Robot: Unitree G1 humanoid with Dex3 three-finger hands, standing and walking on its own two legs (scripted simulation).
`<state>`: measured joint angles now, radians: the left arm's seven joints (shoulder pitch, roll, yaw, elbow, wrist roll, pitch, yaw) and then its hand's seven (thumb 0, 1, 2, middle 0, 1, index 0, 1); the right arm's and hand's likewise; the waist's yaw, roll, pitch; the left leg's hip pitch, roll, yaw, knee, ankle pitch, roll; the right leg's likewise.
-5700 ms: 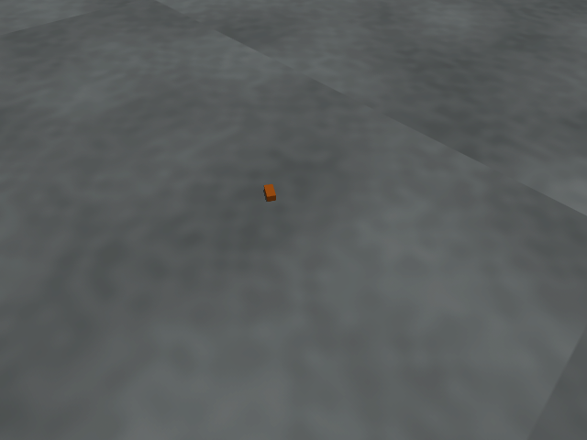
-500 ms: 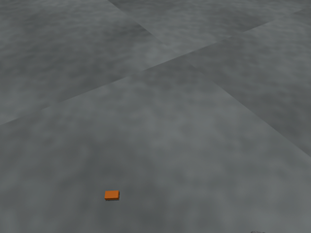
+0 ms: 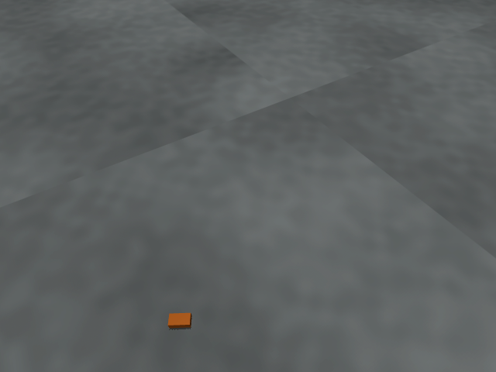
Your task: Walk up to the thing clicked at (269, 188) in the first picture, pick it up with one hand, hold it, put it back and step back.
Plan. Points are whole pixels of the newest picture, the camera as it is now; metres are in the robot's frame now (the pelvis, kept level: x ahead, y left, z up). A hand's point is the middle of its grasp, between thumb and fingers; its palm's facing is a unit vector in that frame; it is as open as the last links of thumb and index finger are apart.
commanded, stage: stand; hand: left
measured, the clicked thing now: (180, 320) +0.45 +0.25 -0.76
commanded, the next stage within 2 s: none
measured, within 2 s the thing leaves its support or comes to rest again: neither
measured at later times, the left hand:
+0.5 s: hand out of the picture +0.11 +0.25 -0.15, palm faces -0.03 -0.94 -0.35, open 7.4 cm
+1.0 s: hand out of the picture +0.10 +0.25 -0.15, palm faces -0.03 -0.94 -0.35, open 7.4 cm
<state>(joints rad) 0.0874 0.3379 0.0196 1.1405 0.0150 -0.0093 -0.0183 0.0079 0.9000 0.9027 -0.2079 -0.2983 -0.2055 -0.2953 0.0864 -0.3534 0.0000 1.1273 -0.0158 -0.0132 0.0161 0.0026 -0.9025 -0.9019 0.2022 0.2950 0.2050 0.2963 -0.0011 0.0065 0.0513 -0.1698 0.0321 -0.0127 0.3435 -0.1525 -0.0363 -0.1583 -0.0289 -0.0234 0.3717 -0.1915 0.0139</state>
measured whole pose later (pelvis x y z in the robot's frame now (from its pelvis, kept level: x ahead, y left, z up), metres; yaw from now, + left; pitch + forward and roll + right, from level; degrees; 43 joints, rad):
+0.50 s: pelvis +0.02 +0.00 +0.00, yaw +0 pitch -1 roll +0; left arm 0.08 0.34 0.01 1.13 0.01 -0.02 0.00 0.01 0.90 0.90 -0.21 -0.30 -0.21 -0.30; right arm 0.07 -0.36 0.00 1.14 -0.01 -0.01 0.01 0.00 -0.90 -0.90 0.20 0.29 0.20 0.30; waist -0.01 0.01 0.05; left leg -0.12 0.04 -0.01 0.31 -0.17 -0.04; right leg -0.11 -0.02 -0.02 0.33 -0.20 0.01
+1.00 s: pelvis +0.02 -0.01 +0.00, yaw +0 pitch -2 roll +0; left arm 0.10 0.34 0.01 1.14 0.01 -0.01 0.00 0.01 0.90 0.90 -0.21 -0.30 -0.21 -0.30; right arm 0.09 -0.35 0.00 1.14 -0.01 0.00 0.01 0.00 -0.90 -0.90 0.20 0.29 0.20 0.30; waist -0.01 0.01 0.05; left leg -0.12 0.04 -0.01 0.30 -0.16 -0.04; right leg -0.10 -0.02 -0.02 0.32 -0.19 0.01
